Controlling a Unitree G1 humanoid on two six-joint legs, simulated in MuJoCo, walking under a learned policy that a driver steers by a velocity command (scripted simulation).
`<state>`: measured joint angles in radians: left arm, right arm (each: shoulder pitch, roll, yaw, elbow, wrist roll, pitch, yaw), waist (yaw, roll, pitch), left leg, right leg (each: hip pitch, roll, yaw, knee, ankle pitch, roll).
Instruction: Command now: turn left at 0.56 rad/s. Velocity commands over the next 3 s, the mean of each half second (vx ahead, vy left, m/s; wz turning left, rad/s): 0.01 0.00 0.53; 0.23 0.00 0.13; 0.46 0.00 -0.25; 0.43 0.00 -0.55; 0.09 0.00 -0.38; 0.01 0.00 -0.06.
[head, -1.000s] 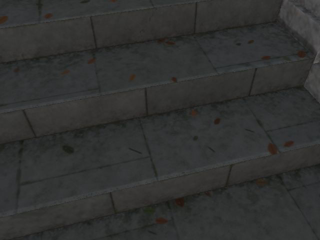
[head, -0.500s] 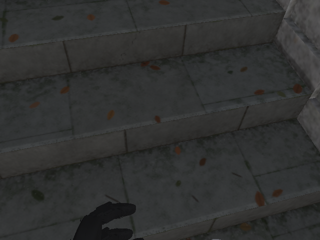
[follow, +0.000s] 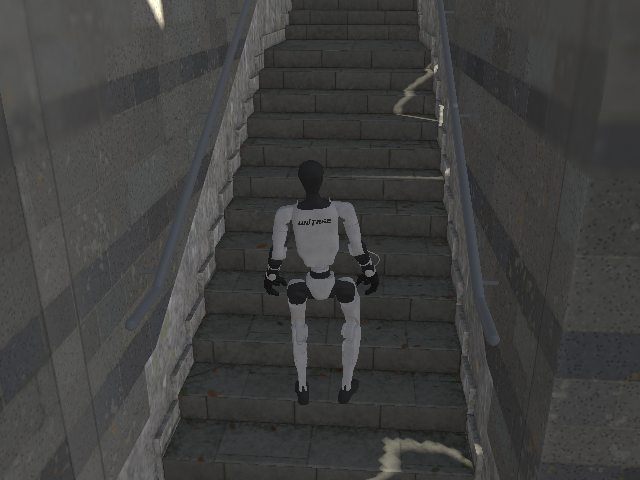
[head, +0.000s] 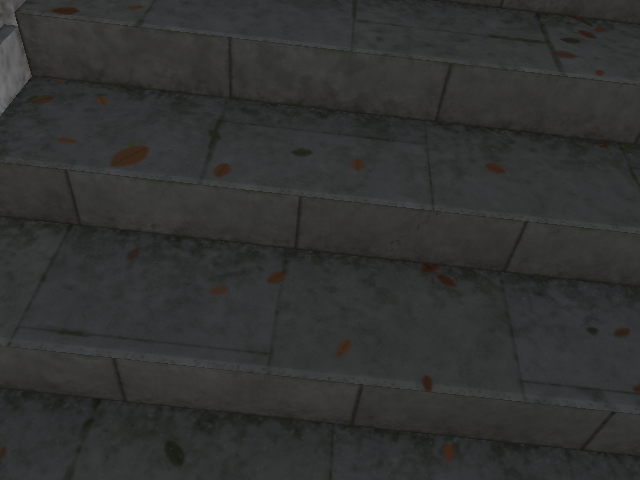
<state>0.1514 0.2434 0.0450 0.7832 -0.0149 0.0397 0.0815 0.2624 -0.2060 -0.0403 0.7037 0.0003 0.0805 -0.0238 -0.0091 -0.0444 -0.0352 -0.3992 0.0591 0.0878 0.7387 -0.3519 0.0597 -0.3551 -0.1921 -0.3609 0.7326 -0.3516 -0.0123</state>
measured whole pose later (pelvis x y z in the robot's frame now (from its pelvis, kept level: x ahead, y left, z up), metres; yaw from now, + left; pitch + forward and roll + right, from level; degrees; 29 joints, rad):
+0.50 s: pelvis +0.07 -0.01 +0.01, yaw +17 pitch +2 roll -2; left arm 0.15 0.18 0.02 0.68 0.02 0.00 0.02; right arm 0.13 -0.22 -0.02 0.49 0.00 0.03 -0.04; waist 0.00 0.06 -0.03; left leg -0.38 -0.09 -0.17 0.71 -0.39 0.02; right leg -0.33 0.05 -0.03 0.58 -0.28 -0.02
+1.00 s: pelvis +0.14 +0.05 +0.03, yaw +18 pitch +1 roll +1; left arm 0.39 0.26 0.03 0.79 -0.03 -0.06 -0.01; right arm 0.25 -0.21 -0.04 0.69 -0.02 -0.06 0.00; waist 0.01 -0.05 -0.02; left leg -0.24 -0.05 0.06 0.46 -0.24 0.07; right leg -0.41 0.00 0.05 1.17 -0.42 -0.05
